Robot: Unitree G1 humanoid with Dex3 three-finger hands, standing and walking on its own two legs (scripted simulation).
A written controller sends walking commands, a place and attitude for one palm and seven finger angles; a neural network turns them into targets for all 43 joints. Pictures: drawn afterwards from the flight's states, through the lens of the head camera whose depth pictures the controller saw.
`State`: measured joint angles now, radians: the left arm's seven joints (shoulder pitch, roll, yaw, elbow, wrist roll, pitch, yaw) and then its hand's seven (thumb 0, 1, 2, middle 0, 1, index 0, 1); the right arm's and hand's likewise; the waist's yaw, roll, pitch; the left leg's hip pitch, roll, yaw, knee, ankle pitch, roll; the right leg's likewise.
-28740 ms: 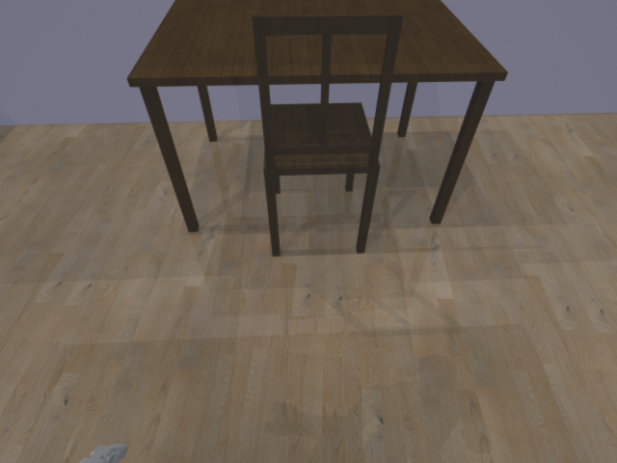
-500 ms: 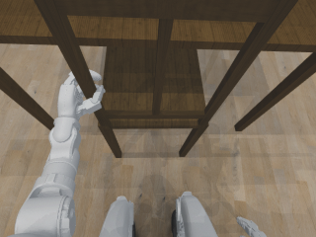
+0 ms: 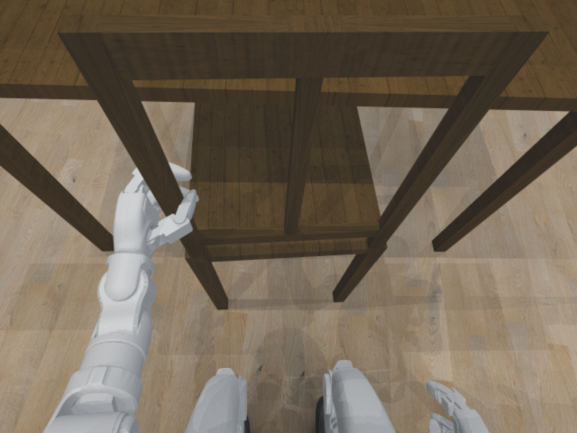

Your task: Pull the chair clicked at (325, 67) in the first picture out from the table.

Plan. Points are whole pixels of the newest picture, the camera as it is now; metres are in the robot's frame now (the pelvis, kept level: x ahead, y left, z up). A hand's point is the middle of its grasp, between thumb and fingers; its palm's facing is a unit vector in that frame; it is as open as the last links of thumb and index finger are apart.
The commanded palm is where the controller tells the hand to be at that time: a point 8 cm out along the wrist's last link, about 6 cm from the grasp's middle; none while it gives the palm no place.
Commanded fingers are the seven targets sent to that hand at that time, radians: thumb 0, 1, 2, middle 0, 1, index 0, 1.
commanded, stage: hook a spindle and tug to test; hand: left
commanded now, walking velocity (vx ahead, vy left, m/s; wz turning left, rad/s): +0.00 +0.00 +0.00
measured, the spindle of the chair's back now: (296, 176) +0.44 -0.01 +0.06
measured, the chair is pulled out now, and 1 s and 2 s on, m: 0.02 0.10 0.14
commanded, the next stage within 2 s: step backward, pulling the chair out in 0.12 s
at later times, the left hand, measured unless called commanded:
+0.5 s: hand (186, 226) +0.38 +0.13 +0.03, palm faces +0.04 -0.99 -0.13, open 5.9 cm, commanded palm +0.37 +0.18 +0.03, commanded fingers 0.00 0.90 0.90 -0.50 -1.45 -0.50 -1.45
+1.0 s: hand (199, 281) +0.30 +0.11 +0.03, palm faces +0.02 -0.99 -0.14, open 5.7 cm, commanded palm +0.30 +0.16 +0.04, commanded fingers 0.00 0.90 0.90 -0.50 -1.45 -0.50 -1.45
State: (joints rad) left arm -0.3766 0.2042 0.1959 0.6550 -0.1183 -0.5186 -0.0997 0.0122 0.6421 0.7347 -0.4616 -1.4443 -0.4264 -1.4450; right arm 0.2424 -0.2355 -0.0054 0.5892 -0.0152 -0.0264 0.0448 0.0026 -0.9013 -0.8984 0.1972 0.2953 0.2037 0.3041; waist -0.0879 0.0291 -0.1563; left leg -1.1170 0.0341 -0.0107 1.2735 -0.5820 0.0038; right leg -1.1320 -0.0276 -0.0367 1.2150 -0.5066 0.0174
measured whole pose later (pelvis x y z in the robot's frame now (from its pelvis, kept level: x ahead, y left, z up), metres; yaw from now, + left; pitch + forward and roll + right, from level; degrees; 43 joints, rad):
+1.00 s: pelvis -0.04 -0.01 +0.10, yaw -3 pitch +5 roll +0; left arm -0.37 0.15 0.05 0.98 -0.08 -0.28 0.10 0.07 0.64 0.70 -0.29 -1.14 -0.50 -1.44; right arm 0.24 -0.21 0.00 0.69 0.05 0.06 -0.11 0.00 -0.90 -0.90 0.20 0.30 0.21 0.30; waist -0.06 0.02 0.08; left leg -0.46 0.05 0.07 0.62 -0.25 -0.01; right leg -0.50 0.00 0.02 0.59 -0.17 0.01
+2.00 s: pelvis -0.11 -0.01 +0.09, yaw -1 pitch +3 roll +0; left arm -0.48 0.16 0.05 1.00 -0.04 -0.22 0.11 0.05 0.59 0.72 -0.26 -1.19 -0.50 -1.44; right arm 0.17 -0.23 -0.01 0.73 0.03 0.00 -0.10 0.00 -0.90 -0.90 0.20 0.30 0.21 0.30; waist -0.08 0.01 0.14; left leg -0.43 0.02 -0.04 0.78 -0.47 -0.05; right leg -0.51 -0.04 -0.05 0.60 -0.15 -0.01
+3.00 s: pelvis -0.34 +0.02 +0.11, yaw -4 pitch +2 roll +1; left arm -0.47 0.12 0.01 1.01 0.00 -0.23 0.10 0.01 0.63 0.75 -0.15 -1.13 -0.47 -1.39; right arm 0.16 -0.22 0.00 0.75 0.02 0.00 -0.09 0.00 -0.90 -0.90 0.20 0.30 0.21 0.30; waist -0.06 0.03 0.17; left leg -0.44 0.02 -0.04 0.80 -0.42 -0.05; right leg -0.38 -0.03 -0.04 0.53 -0.19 -0.01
